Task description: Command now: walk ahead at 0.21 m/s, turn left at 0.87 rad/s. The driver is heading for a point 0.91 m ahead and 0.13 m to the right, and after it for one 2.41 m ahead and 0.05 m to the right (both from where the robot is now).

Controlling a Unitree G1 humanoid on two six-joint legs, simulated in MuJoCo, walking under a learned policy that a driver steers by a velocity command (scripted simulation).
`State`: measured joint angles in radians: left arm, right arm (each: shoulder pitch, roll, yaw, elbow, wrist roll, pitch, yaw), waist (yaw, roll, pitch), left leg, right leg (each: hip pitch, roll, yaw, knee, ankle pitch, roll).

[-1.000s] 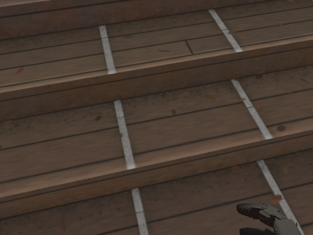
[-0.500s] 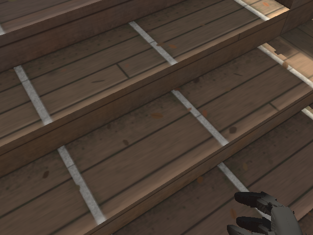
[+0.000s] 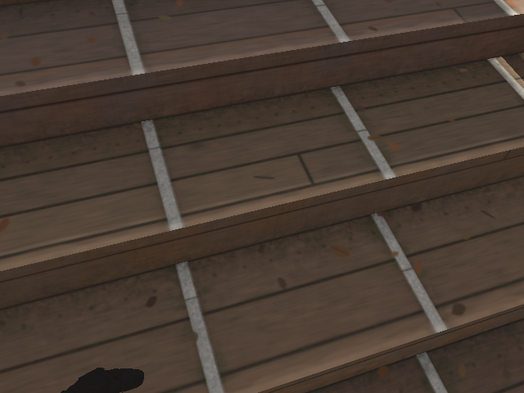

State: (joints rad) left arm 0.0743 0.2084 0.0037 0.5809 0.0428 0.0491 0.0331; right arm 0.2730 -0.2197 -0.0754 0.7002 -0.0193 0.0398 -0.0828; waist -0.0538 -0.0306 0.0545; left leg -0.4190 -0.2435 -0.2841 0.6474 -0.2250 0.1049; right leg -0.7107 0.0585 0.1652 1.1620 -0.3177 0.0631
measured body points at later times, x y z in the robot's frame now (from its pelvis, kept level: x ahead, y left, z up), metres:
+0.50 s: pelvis +0.19 -0.04 +0.02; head +0.20 -0.07 +0.47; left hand +0.14 +0.21 -0.09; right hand +0.47 -0.20 -0.04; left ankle +0.20 +0.10 -0.62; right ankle +0.11 -0.14 -0.72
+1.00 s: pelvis +0.55 -0.05 +0.05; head +0.59 -0.04 +0.50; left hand +0.84 +0.12 -0.03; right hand +0.53 -0.32 -0.06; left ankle +0.41 +0.13 -0.38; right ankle +0.57 -0.08 -0.57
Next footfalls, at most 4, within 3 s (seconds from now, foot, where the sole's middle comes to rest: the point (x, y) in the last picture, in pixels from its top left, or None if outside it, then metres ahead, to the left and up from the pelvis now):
0.20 right None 0.15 -0.13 -0.76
0.54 left None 0.25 0.11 -0.67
0.66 left None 0.23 0.12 -0.77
0.90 right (284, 295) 0.61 -0.09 -0.61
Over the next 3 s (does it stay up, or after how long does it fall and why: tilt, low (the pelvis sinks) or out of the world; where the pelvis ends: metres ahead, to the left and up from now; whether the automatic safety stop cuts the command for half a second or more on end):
stays up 1.25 -0.17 0.46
